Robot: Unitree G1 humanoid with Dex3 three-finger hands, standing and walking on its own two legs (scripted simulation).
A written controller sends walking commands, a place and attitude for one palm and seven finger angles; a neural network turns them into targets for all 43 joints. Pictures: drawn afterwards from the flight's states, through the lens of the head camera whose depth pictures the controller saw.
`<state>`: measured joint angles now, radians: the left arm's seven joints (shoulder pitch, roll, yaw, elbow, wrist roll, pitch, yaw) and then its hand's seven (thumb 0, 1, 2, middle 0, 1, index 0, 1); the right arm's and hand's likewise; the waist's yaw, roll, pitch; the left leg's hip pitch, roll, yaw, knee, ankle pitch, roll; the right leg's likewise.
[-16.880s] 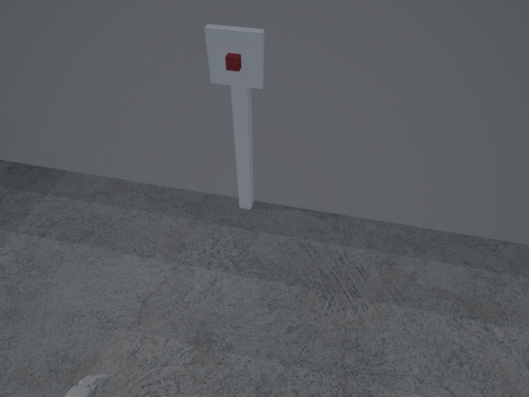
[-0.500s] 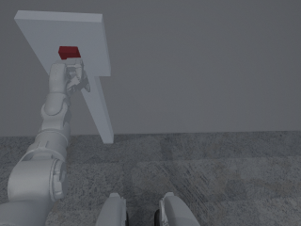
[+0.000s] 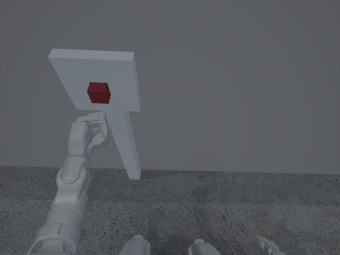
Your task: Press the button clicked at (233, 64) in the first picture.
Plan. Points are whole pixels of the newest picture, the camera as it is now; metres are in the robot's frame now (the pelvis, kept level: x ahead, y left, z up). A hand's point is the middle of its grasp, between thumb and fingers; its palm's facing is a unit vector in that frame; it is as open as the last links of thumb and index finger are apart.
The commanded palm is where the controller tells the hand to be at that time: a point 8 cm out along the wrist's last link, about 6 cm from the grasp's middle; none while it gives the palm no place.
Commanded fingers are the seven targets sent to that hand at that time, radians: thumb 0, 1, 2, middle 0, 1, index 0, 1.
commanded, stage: pull the fist back off the button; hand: left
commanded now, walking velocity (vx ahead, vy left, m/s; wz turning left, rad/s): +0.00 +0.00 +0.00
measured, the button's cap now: (99, 92) +0.48 +0.19 +0.08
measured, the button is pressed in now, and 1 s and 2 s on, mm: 0 0 0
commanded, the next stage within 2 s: draw the hand back to the body in 0.26 s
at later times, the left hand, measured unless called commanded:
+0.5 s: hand (99, 150) +0.33 +0.16 +0.06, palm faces -0.01 -1.00 -0.02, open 3.1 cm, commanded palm +0.30 +0.22 +0.07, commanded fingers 0.00 0.90 0.90 -1.30 -1.50 -1.30 -1.50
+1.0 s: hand (48, 175) +0.24 +0.20 +0.15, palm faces +0.15 -0.97 -0.19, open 3.1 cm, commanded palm +0.21 +0.25 +0.16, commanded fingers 0.00 0.90 0.90 -1.30 -1.50 -1.30 -1.50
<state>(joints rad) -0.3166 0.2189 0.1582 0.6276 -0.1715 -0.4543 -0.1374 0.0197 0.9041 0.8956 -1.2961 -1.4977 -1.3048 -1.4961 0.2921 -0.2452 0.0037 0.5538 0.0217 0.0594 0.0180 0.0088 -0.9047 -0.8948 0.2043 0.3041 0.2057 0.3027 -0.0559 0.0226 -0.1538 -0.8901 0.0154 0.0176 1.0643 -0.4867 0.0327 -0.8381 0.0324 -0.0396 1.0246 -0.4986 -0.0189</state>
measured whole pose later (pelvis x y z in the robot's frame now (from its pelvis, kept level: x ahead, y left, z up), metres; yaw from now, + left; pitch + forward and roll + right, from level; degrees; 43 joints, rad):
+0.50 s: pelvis -0.01 -0.01 +0.00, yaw +1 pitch +15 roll -2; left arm -0.15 0.24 0.16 0.40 -0.23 -0.38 -0.19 0.02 0.90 0.90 -1.30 -1.50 -1.30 -1.50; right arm 0.23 -0.23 0.02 0.54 0.03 0.02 -0.02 0.01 -0.90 -0.89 0.20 0.30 0.21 0.30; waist -0.04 0.03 -0.13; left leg -0.84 0.02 0.00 1.07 -0.48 0.02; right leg -0.79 0.03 -0.06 1.03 -0.50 -0.03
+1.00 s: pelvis +0.01 +0.00 +0.05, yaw +2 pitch +5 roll -2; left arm 0.29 0.30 0.13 -0.15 -0.15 -0.13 -0.03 0.02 0.90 0.90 -1.30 -1.50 -1.30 -1.50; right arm 0.23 -0.24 0.04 0.48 0.05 -0.04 -0.09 0.01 -0.90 -0.90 0.20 0.30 0.20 0.30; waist 0.01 0.04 -0.11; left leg -0.48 0.00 0.00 0.78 -0.38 0.03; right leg -0.41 0.02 -0.05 0.73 -0.40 -0.02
